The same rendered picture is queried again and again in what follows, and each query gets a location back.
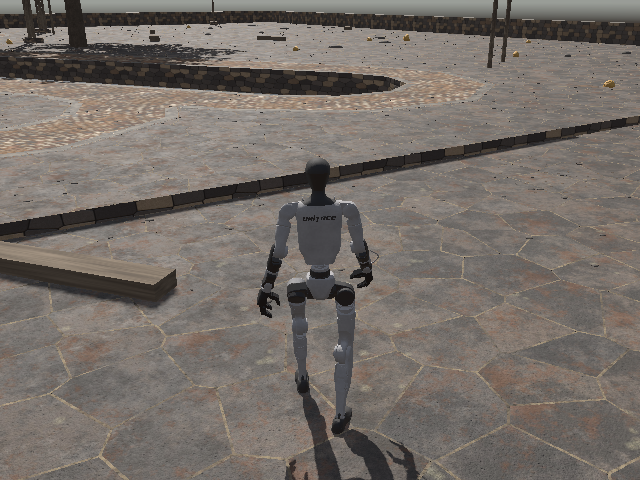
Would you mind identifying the robot left shin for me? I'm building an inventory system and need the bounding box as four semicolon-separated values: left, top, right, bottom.
292;318;307;380

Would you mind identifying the left robot hand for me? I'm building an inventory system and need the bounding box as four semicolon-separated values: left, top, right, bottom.
257;289;280;318

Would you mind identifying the robot right forearm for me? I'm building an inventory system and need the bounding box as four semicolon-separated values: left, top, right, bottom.
355;238;372;274

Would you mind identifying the robot left forearm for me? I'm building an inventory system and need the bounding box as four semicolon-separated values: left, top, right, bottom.
260;243;282;293

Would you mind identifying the left robot thigh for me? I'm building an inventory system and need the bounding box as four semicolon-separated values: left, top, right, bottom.
287;278;308;335

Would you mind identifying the right robot upper arm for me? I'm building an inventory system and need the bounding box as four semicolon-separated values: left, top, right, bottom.
339;200;366;254

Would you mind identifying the right robot hand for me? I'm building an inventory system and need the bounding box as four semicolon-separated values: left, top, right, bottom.
350;269;373;288

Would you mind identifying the left robot upper arm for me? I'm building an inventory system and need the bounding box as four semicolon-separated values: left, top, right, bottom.
272;202;298;259

